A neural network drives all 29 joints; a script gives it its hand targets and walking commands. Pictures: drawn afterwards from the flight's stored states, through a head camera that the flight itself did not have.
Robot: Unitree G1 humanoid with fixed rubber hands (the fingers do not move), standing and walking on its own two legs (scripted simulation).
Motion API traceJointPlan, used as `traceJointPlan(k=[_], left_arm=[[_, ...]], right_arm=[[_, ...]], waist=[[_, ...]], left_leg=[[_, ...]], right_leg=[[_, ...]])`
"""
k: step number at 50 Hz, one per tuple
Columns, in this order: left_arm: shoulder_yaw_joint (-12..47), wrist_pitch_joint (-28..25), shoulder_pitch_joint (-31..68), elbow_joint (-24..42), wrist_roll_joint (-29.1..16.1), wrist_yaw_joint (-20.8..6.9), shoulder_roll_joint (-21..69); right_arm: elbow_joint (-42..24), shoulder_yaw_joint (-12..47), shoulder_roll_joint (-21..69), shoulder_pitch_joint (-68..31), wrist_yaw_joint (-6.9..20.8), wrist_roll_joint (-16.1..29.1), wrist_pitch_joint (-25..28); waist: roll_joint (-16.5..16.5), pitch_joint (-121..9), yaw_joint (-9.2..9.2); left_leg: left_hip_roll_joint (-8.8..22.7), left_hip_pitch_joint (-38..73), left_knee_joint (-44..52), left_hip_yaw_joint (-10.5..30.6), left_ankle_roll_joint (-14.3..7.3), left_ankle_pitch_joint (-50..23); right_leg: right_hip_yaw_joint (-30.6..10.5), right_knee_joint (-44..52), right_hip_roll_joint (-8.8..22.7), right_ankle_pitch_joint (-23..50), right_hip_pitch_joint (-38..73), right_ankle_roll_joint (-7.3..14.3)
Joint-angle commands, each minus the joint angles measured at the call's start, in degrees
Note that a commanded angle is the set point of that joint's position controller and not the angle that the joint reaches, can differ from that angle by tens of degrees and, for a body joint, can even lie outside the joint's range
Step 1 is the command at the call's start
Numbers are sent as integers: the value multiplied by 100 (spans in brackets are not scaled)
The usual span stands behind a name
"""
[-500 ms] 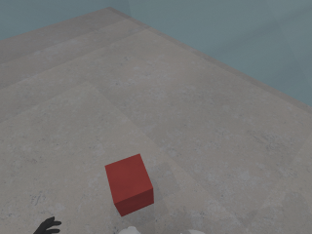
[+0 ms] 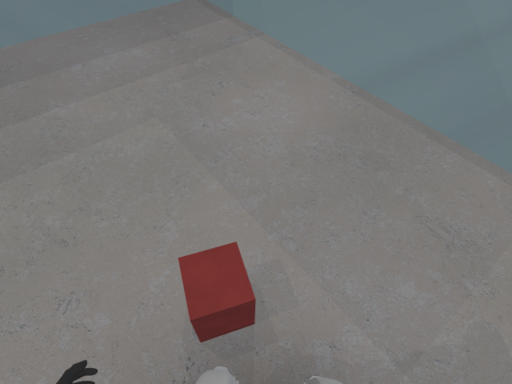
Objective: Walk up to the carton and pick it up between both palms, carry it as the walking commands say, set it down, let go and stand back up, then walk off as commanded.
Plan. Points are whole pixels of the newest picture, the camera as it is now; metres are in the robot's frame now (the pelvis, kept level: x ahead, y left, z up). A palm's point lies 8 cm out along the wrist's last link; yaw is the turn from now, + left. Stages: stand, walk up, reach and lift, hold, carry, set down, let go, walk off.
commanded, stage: walk up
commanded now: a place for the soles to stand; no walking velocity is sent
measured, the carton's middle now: (218, 292) +0.50 +0.16 -0.60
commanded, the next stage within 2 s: none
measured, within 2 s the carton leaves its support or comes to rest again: neither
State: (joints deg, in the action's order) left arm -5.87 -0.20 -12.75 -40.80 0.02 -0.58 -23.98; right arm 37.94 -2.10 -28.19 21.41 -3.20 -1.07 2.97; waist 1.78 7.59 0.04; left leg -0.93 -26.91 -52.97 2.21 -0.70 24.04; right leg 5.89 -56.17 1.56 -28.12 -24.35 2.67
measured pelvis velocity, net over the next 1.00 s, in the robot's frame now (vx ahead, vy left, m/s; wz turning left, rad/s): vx -0.01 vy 0.00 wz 0.13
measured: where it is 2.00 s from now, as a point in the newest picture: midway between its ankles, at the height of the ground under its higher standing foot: outside the picture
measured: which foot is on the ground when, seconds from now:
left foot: down 0.00-1.00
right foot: down 0.00-1.00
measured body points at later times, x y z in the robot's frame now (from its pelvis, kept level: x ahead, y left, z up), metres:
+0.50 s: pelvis +0.00 +0.01 +0.00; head +0.03 +0.03 +0.45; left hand +0.09 +0.35 -0.10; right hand +0.10 -0.33 -0.07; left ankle +0.04 +0.14 -0.69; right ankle +0.02 -0.10 -0.68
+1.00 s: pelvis -0.01 +0.00 -0.01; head +0.02 +0.01 +0.44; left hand +0.08 +0.34 -0.10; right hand +0.12 -0.34 -0.07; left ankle +0.03 +0.15 -0.69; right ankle +0.03 -0.10 -0.69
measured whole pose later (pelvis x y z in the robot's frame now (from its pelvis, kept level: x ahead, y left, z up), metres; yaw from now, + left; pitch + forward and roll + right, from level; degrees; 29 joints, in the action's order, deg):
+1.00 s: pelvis -0.01 +0.00 -0.01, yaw +8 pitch -3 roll +1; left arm -5.8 0.2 -10.3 -43.2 0.0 -1.1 -24.2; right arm 38.0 -2.1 -28.1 21.5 -3.6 -1.1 4.8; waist 2.0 7.4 0.1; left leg -2.1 -27.6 -54.5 6.2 0.4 23.8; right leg 6.0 -56.0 4.1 -28.8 -24.7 2.3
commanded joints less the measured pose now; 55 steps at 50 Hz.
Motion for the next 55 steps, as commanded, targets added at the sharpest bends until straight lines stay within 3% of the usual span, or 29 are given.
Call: traceJointPlan(k=[1,7,8,9,10,12,17,18,19,20,21,22,23,28,30,31,32,36,38,39,40,41,42,43,47,49,50,51,55], left_arm=[[-246,-6,503,383,37,10,-1234],[-366,-130,-193,141,139,-52,-1194],[-448,-174,-412,143,210,-20,-1449],[-531,-223,-685,113,253,4,-1767],[-571,-241,-363,177,235,19,-1954],[-479,-220,325,180,203,7,-1644],[-370,-154,673,225,167,-94,-1529],[-322,-96,800,290,163,-93,-1352],[-260,-30,718,298,112,-87,-1046],[-196,14,750,363,38,-92,-794],[-260,64,704,422,37,-49,-1057],[-276,39,572,323,51,-38,-1261],[-305,8,749,210,73,-54,-1301],[-385,-120,107,157,120,-51,-1242],[-506,-193,-390,123,210,-24,-1678],[-532,-182,-291,115,157,-14,-1831],[-499,-182,-37,115,155,-31,-1764],[-347,-167,393,164,177,-51,-1523],[-304,-121,652,270,108,-89,-1449],[-277,-76,866,373,94,-85,-1308],[-246,-36,800,397,50,-82,-1090],[-209,1,908,486,-14,-83,-902],[-239,62,883,491,-22,-57,-1076],[-257,58,769,420,-4,-49,-1208],[-361,-67,237,85,102,-93,-1251],[-513,-126,-346,-9,192,-66,-1694],[-546,-158,-315,44,210,-46,-1953],[-561,-161,35,76,188,-56,-1915],[-408,-159,527,69,196,-79,-1599]], right_arm=[[-54,-495,-1660,117,-75,-96,200],[-146,-465,-1474,-296,-35,-124,121],[-195,-386,-1248,-270,-13,-66,132],[-222,-282,-855,-193,-15,-5,158],[-121,-323,-1026,-118,-60,-55,124],[134,-474,-1386,214,-16,-54,97],[345,-452,-1058,873,113,2,190],[552,-514,-1151,1399,72,-10,214],[536,-557,-1317,1512,1,-55,247],[295,-581,-1704,1063,-54,-143,272],[92,-571,-1812,707,-61,-133,275],[55,-573,-1921,313,-106,-108,282],[60,-551,-1829,250,-164,-134,283],[-67,-406,-1455,-118,-131,-64,253],[-147,-287,-977,-186,-130,11,266],[-138,-313,-1035,-203,-151,14,217],[-56,-410,-1314,-182,-164,-44,193],[140,-395,-1078,369,-28,18,251],[328,-392,-968,840,-22,14,300],[489,-445,-1072,1259,-48,6,307],[516,-520,-1264,1425,-105,-21,325],[308,-597,-1740,1161,-162,-135,341],[137,-549,-1801,855,-147,-85,339],[85,-528,-1896,476,-165,-79,343],[-38,-433,-1607,-261,-177,-111,249],[-125,-336,-1128,-404,-144,-38,245],[-112,-302,-1008,-248,-169,-38,215],[-16,-422,-1307,-256,-179,-108,191],[184,-422,-1105,370,-12,-16,226]], waist=[[-1039,-411,-98],[-849,-500,289],[-351,-806,428],[628,-1136,499],[640,-939,408],[159,-547,155],[427,-999,-165],[-89,-1252,-469],[-891,-1235,-586],[-1878,-768,-446],[-1258,-634,-203],[-993,-507,-93],[-640,-235,-108],[-675,-764,247],[503,-1321,493],[899,-1109,440],[569,-829,404],[694,-807,126],[573,-1177,-155],[7,-1255,-372],[-641,-1353,-482],[-1654,-975,-468],[-1240,-853,-248],[-1065,-753,-126],[-689,-425,312],[415,-848,572],[1085,-719,536],[618,-526,452],[739,-671,138]], left_leg=[[1617,229,2786,3973,-1780,-132],[750,-1252,1855,2836,-952,-72],[416,-1785,1013,2169,-640,-223],[-177,-2278,-416,657,-255,-174],[-62,-2490,-1117,100,-141,871],[281,-1665,-1468,136,-112,541],[110,221,500,-637,-177,-407],[-51,1068,860,-511,-263,-472],[293,1338,1649,622,-472,-354],[1220,1186,2557,3121,-1004,-575],[1497,645,2846,4292,-1439,-245],[1587,497,2894,4578,-1672,-96],[1475,233,2671,4311,-1580,-318],[772,-546,1221,2830,-1030,-2046],[-144,-1692,-518,825,-325,-1633],[-198,-2150,-1049,-33,-221,515],[111,-1998,-1483,-19,-158,993],[208,-1128,-401,-345,-141,503],[-2,24,595,-707,-165,-696],[-112,742,909,-635,-226,-1130],[147,1198,1420,342,-456,-1382],[1088,1147,2190,2760,-1010,-1709],[1394,862,2484,4121,-1557,-1672],[1502,690,2492,4379,-1792,-1208],[813,-1178,1738,3127,-1116,-729],[-73,-2193,-125,1065,-371,-687],[-306,-2592,-962,51,-209,554],[27,-2238,-1494,154,-129,800],[255,-1284,-640,-316,-151,548]], right_leg=[[-1030,-761,69,-1225,-875,-153],[-1047,1301,53,-455,1054,278],[-1785,1992,589,-848,1765,472],[-2814,3110,1649,-1296,2412,736],[-3516,3671,2637,-1345,1958,1094],[-2805,3478,2350,-1117,1170,1099],[-899,2106,1557,656,622,764],[-609,1168,1313,741,187,562],[-224,34,901,347,-374,273],[-166,-677,177,-513,-1240,-28],[-973,-726,87,-1144,-1139,-51],[-1061,-739,101,-1293,-1096,-77],[-1041,-635,154,-1169,-1032,-83],[-1191,1164,332,47,650,269],[-2166,2424,1426,281,2266,827],[-2903,3101,2388,441,2166,1157],[-2979,3112,2583,612,1752,1402],[-1375,2279,1928,2717,1527,1133],[-641,1605,1596,2660,1105,747],[-409,905,1414,2230,624,528],[-253,48,1093,1679,46,288],[-198,-826,391,762,-838,11],[-859,-729,62,-1151,-940,-67],[-1046,-723,115,-1431,-924,-61],[-1065,851,230,-359,650,201],[-2261,2565,1261,-1215,1970,681],[-3138,3520,2358,-1266,1936,1025],[-3253,3635,2610,-1060,1407,1190],[-1637,2724,1980,1171,1326,1056]])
